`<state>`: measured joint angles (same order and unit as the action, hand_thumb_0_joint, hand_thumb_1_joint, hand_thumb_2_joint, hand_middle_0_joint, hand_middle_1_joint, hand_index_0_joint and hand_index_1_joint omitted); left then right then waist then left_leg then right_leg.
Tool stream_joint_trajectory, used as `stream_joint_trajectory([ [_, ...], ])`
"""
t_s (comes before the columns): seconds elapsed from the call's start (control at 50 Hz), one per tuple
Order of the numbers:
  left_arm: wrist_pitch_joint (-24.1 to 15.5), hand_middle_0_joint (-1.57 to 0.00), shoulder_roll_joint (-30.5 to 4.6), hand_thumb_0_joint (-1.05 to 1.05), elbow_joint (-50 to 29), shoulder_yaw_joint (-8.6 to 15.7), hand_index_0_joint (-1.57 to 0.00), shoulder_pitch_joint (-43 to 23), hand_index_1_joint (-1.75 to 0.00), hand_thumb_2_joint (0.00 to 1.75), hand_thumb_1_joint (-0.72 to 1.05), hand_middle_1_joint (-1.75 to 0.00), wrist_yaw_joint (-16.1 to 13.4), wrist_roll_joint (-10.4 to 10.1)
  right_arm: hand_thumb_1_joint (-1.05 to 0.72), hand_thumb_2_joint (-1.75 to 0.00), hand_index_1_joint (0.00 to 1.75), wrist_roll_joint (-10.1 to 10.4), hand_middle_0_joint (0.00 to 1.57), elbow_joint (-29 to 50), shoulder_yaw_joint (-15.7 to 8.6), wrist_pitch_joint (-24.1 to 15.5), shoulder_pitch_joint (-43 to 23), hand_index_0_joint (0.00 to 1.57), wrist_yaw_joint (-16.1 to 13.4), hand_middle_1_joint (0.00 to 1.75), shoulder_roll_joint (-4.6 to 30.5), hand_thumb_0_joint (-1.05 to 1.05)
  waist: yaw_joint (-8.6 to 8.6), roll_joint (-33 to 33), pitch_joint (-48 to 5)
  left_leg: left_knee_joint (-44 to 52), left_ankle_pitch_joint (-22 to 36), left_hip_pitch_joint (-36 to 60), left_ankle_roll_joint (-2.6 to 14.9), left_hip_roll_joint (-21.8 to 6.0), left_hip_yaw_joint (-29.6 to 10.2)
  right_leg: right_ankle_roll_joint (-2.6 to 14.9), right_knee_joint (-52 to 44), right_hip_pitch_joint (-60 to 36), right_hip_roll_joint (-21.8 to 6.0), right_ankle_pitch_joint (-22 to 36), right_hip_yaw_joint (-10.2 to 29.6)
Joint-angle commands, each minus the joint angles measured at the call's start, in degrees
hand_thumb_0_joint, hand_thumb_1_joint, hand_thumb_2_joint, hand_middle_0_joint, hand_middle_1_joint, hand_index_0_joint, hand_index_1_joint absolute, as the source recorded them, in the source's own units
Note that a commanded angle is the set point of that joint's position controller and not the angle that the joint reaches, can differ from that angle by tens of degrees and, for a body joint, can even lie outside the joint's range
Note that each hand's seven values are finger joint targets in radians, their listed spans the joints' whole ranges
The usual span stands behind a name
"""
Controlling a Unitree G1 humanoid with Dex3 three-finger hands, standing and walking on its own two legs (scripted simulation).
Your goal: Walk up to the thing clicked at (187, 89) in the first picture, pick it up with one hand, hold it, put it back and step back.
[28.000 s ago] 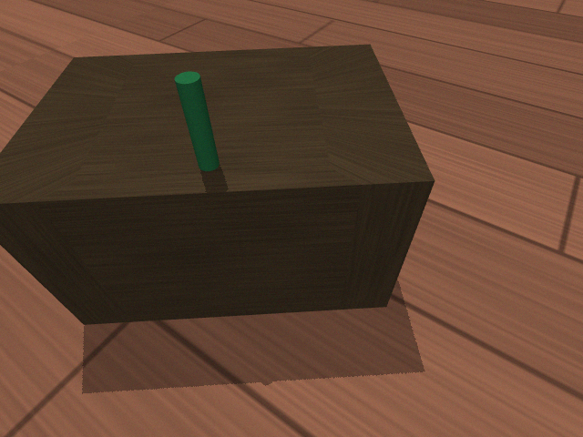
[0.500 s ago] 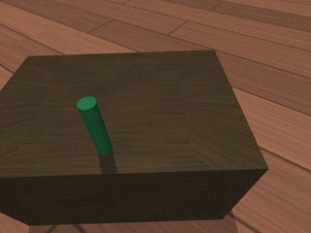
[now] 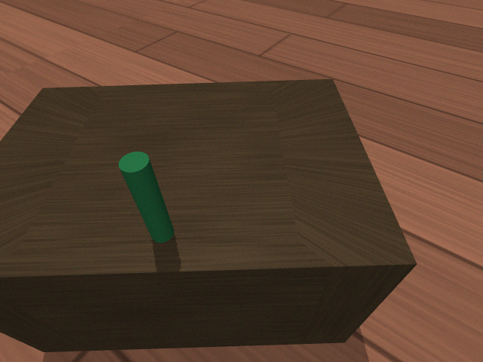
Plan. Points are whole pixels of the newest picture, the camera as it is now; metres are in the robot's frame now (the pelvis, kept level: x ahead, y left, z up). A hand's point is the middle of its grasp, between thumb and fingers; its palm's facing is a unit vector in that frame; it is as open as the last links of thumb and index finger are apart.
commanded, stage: stand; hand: left
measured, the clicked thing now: (150, 202) +0.45 +0.21 -0.01
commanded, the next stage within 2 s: step back in 0.38 s
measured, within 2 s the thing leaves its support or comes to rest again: neither
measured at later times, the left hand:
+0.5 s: hand out of the picture +0.07 +0.26 -0.16, palm faces -0.02 -0.93 -0.37, open 7.4 cm
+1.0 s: hand out of the picture +0.02 +0.28 -0.18, palm faces +0.00 -0.93 -0.37, open 7.4 cm
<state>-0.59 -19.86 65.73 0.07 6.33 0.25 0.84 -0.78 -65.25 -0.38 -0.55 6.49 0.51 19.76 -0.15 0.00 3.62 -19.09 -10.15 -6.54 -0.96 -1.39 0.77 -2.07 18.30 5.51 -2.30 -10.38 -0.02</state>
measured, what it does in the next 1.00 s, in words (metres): walks backwards: left foot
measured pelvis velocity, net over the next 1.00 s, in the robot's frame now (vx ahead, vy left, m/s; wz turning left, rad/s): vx -0.11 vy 0.02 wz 0.04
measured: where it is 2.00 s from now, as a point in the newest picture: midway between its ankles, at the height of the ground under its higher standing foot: outside the picture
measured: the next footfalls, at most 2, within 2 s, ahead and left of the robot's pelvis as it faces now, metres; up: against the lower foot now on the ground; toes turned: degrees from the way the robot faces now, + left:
left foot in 0.90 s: -0.09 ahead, +0.12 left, +0.00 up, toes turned +0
right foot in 1.28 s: -0.14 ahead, -0.09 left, +0.00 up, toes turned +0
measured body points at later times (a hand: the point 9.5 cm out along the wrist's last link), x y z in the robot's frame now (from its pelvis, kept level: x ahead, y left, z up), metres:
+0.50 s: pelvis -0.02 +0.00 -0.01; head +0.03 +0.00 +0.44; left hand +0.07 +0.31 -0.14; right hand +0.07 -0.31 -0.14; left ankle +0.00 +0.13 -0.75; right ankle +0.00 -0.14 -0.75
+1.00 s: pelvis -0.11 +0.02 -0.02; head -0.04 +0.05 +0.42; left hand +0.02 +0.33 -0.16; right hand -0.04 -0.29 -0.14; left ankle -0.13 +0.12 -0.75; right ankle -0.05 -0.13 -0.71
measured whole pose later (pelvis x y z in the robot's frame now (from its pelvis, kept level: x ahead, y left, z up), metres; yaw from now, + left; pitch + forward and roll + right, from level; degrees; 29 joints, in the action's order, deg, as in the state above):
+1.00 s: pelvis -0.11 +0.02 -0.02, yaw +2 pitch -2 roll -1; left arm 4.1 -23.1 49.7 3.4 2.4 -1.7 1.1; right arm -2.4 -54.0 -2.5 2.6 8.8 1.1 19.8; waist -0.8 2.9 11.9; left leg -36.5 -21.3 -13.5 2.0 1.4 -1.8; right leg 0.3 53.1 27.9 2.7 -29.5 6.4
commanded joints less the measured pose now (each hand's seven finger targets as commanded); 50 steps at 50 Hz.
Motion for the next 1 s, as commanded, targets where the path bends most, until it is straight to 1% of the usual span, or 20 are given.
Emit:
stream_joint_trajectory([
  [0.0, -1.04, -0.2, -11.95, 0.0, -3.29, 2.5, -0.2, -1.52, -0.3, 0.9, 0.9, -0.3, -0.85, -0.19, -0.9, -0.9, 0.3, 0.13, 0.2, 3.16, -2.26, -1.22, -2.04, 0.2, -1.09, 0.3, 12.46, 0.0, 0.02, -0.49, -4.72, 2.84, 7.08, 0.7, 1.7, -6.11, -4.51, 2.55, -2.59, 0.11, -5.44, 7.53, 3.91],
  [0.34, -1.06, -0.2, -12.05, 0.0, -3.59, 2.49, -0.2, -1.16, -0.3, 0.9, 0.9, -0.3, -0.74, -0.22, -0.9, -0.9, 0.3, 0.16, 0.2, 3.28, -2.19, -1.18, -1.75, 0.2, -0.97, 0.3, 12.39, 0.0, 0.15, -0.43, -5.02, 2.89, 6.98, 0.36, 1.99, -6.25, -4.9, 2.78, -2.4, -0.6, -5.68, 7.45, 3.79],
  [0.36, -0.37, -0.2, -15.69, 0.0, -5.74, 4.5, -0.2, -1.9, -0.3, 0.9, 0.9, -0.3, -1.13, -1.03, -0.9, -0.9, 0.3, 0.42, 0.2, 3.89, -3.66, -0.03, -3.05, 0.2, -0.78, 0.3, 15.96, 0.0, 0.04, -0.71, 0.55, -1.62, 16.0, -3.07, 3.38, -5.57, -6.01, 2.82, 4.29, 4.86, -3.8, 15.65, 3.7],
  [0.42, 0.32, -0.2, -13.47, 0.0, -7.51, 4.39, -0.2, 0.18, -0.3, 0.9, 0.9, -0.3, -1.55, -1.31, -0.9, -0.9, 0.3, 1.12, 0.2, 5.69, -4.25, 0.75, -1.69, 0.2, -0.72, 0.3, 15.44, 0.0, -0.07, -3.11, -3.15, -2.52, 23.39, -2.06, 6.56, -8.36, -6.78, 3.25, 11.09, 4.86, -1.1, 13.09, 0.8],
  [0.48, 1.17, -0.2, -12.25, 0.0, -8.97, 4.48, -0.2, 1.6, -0.3, 0.9, 0.9, -0.3, -1.51, -0.8, -0.9, -0.9, 0.3, 1.06, 0.2, 8.15, -5.51, 1.57, -3.22, 0.2, -0.81, 0.3, 16.69, 0.0, -0.04, -6.85, -6.93, -3.86, 19.58, -4.74, 9.93, -11.14, -8.62, 3.65, 17.44, 4.4, 0.87, 3.63, -0.67],
  [0.52, 1.41, -0.2, -12.71, 0.0, -9.48, 4.76, -0.2, 4.17, -0.3, 0.9, 0.9, -0.3, -1.39, -0.34, -0.9, -0.9, 0.3, 0.98, 0.2, 10.13, -5.71, 2.15, -4.9, 0.2, -0.81, 0.3, 16.52, 0.0, 0.95, -7.96, -8.51, -6.91, 15.22, -7.19, 10.28, -10.59, -8.0, 4.32, 18.63, 3.7, 0.38, 2.23, 0.34],
  [0.56, 1.27, -0.2, -14.77, 0.0, -10.34, 5.42, -0.2, 5.13, -0.3, 0.9, 0.9, -0.3, -1.46, -0.01, -0.9, -0.9, 0.3, 1.21, 0.2, 11.72, -5.68, 2.82, -5.76, 0.2, -0.67, 0.3, 14.82, 0.0, 1.79, -2.51, -9.82, -16.97, 6.48, -8.38, 7.22, -4.2, -3.88, 7.55, 10.81, 4.95, -5.1, 9.81, 6.24],
  [0.58, 1.01, -0.2, -17.88, 0.0, -11.19, 6.39, -0.2, 4.09, -0.3, 0.9, 0.9, -0.3, -1.4, 0.24, -0.9, -0.9, 0.3, 1.33, 0.2, 12.4, -5.26, 3.2, -5.63, 0.2, -0.59, 0.3, 12.68, 0.0, 2.19, 3.91, -8.23, -25.2, -2.25, -11.36, 3.47, 2.36, -1.35, 11.43, 3.83, 5.73, -11.65, 14.83, 13.82],
  [0.6, 0.77, -0.2, -20.84, 0.0, -12.53, 7.11, -0.2, 1.94, -0.3, 0.9, 0.9, -0.3, -1.61, 0.54, -0.9, -0.9, 0.3, 0.92, 0.2, 12.73, -4.87, 3.73, -4.53, 0.2, -0.69, 0.3, 10.91, 0.0, 2.69, 11.61, -6.51, -36.98, -21.66, -15.73, 2.37, 7.98, -1.98, 16.74, -0.02, 7.09, -19.12, 18.95, 22.57],
  [0.62, 0.43, -0.2, -21.69, 0.0, -14.36, 7.34, -0.2, 0.59, -0.3, 0.9, 0.9, -0.3, -1.75, 1.33, -0.9, -0.9, 0.3, 0.2, 0.2, 12.78, -5.13, 4.32, -2.25, 0.2, -0.93, 0.3, 11.73, 0.0, 2.06, 11.41, -5.46, -43.74, -26.09, -15.9, 2.54, 6.45, -6.61, 19.4, 0.56, 10.73, -21.7, 20.07, 25.94],
  [0.68, 0.66, -0.2, -17.79, 0.0, -17.4, 6.82, -0.2, -6.51, -0.3, 0.9, 0.9, -0.3, -1.98, 1.51, -0.9, -0.9, 0.3, 1.74, 0.2, 11.54, -5.66, 4.23, 2.72, 0.2, -0.46, 0.3, 12.79, 0.0, -1.51, 9.3, -5.91, -48.99, -20.48, -14.58, 2.58, 6.16, -8.07, 15.96, 4.22, 12.14, -14.29, 19.44, 13.22],
  [0.74, 1.1, -0.2, -16.48, 0.0, -18.79, 6.59, -0.2, -4.09, -0.3, 0.9, 0.9, -0.3, -2.23, 2.02, -0.9, -0.9, 0.3, 1.6, 0.2, 12.64, -5.03, 3.68, 3.05, 0.2, -0.83, 0.3, 13.44, 0.0, 0.85, 9.41, -8.25, -41.7, -18.39, -16.8, 1.12, 5.06, -6.24, 14.37, 7.46, 5.69, -11.81, 17.33, 11.35],
  [0.8, 1.97, -0.2, -16.17, 0.0, -19.53, 7.02, -0.2, -1.79, -0.3, 0.9, 0.9, -0.3, -2.62, 1.37, -0.9, -0.9, 0.3, 0.45, 0.2, 13.69, -4.66, 3.09, 3.92, 0.2, -1.15, 0.3, 12.84, 0.0, 1.44, 11.28, -9.83, -22.68, -18.07, -16.58, 1.33, 1.35, -5.11, 13.19, 11.56, -2.62, -13.09, 21.1, 12.24],
  [0.84, 2.7, -0.2, -16.75, 0.0, -20.14, 6.92, -0.2, -2.08, -0.3, 0.9, 0.9, -0.3, -2.3, 0.24, -0.9, -0.9, 0.3, -0.62, 0.2, 13.17, -5.12, 2.39, 6.0, 0.2, -1.35, 0.3, 12.72, 0.0, -0.06, 11.4, -9.79, -8.86, -9.59, -11.23, 2.05, 1.9, -2.4, 11.42, 16.35, -1.87, -11.93, 24.63, 10.65],
  [0.86, 3.24, -0.2, -16.49, 0.0, -20.26, 6.59, -0.2, -1.75, -0.3, 0.9, 0.9, -0.3, -1.98, -0.27, -0.9, -0.9, 0.3, -1.22, 0.2, 12.53, -5.5, 1.97, 7.2, 0.2, -1.42, 0.3, 12.83, 0.0, -0.73, 9.26, -8.97, -1.21, 0.58, -6.21, 1.92, 2.47, -0.6, 9.57, 19.3, 2.4, -9.46, 22.42, 8.38],
  [0.88, 3.56, -0.2, -13.46, 0.0, -20.74, 5.89, -0.2, 0.18, -0.3, 0.9, 0.9, -0.3, -1.81, -0.65, -0.9, -0.9, 0.3, -2.22, 0.2, 13.17, -6.51, 1.7, 6.12, 0.2, -1.49, 0.3, 15.85, 0.0, 0.47, 1.18, -9.28, -1.49, 10.43, -0.7, 3.32, -4.65, -11.27, 6.25, 24.88, 10.75, -4.34, 10.51, 5.75],
  [0.9, 3.61, -0.2, -10.53, 0.0, -21.12, 5.41, -0.2, 1.11, -0.3, 0.9, 0.9, -0.3, -2.0, -0.93, -0.9, -0.9, 0.3, -2.73, 0.2, 14.44, -7.35, 1.69, 3.95, 0.2, -1.27, 0.3, 20.53, 0.0, 1.82, -12.82, -7.64, -1.59, 24.06, 4.51, 6.27, -14.2, -24.45, 3.79, 32.62, 24.52, 6.06, -20.81, 2.75],
  [0.92, 3.67, -0.2, -12.8, 0.0, -21.49, 6.43, -0.2, -2.79, -0.3, 0.9, 0.9, -0.3, -2.95, -0.04, -0.9, -0.9, 0.3, -1.95, 0.2, 15.47, -8.08, 1.84, 3.43, 0.2, -0.93, 0.3, 24.46, 0.0, -2.08, -14.22, -6.53, -1.61, 25.46, -2.89, 13.97, -19.83, -27.51, 2.49, 40.51, 23.25, 8.46, -28.55, 8.23],
  [0.94, 3.53, -0.2, -13.69, 0.0, -21.38, 6.7, -0.2, -5.49, -0.3, 0.9, 0.9, -0.3, -3.27, 0.65, -0.9, -0.9, 0.3, -1.7, 0.2, 15.82, -8.14, 1.61, 2.85, 0.2, -1.08, 0.3, 23.55, 0.0, -3.29, -14.63, -4.71, 0.15, 21.72, -7.32, 16.47, -20.82, -30.22, 2.48, 46.18, 21.49, 8.26, -27.83, 11.02],
  [0.98, 3.44, -0.2, -13.32, 0.0, -19.85, 6.8, -0.2, -3.26, -0.3, 0.9, 0.9, -0.3, -2.59, -0.44, -0.9, -0.9, 0.3, -2.08, 0.2, 16.86, -6.3, 1.36, -2.47, 0.2, -1.68, 0.3, 17.28, 0.0, 0.23, -8.66, -2.76, -4.5, 27.53, -3.73, 11.07, -11.38, -15.02, 3.07, 51.08, 25.03, 9.16, -19.3, 13.19],
])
